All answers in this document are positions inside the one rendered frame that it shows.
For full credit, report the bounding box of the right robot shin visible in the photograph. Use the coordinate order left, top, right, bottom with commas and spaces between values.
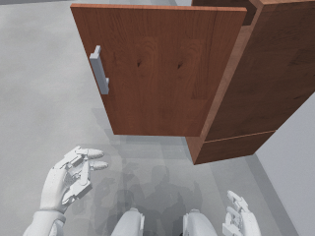
189, 209, 200, 213

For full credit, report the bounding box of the robot left hand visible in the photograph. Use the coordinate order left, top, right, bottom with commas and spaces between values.
39, 146, 108, 214

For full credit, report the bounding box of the cupboard door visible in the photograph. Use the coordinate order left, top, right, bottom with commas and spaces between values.
70, 3, 247, 137

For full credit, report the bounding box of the robot right thigh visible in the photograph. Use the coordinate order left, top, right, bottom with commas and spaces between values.
182, 212, 218, 236

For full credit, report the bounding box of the robot right hand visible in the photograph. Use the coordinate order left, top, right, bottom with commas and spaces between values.
222, 190, 262, 236

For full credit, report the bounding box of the handle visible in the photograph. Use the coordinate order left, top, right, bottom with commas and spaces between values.
90, 45, 109, 94

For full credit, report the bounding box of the robot left forearm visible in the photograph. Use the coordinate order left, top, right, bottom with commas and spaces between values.
23, 209, 66, 236

